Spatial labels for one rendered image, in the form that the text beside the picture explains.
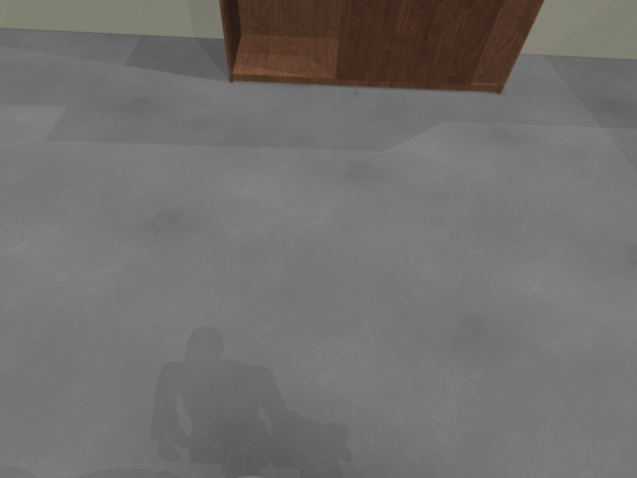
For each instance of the wardrobe door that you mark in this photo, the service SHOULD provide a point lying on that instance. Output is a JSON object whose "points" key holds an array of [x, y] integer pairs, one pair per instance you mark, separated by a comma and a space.
{"points": [[414, 41], [503, 39]]}

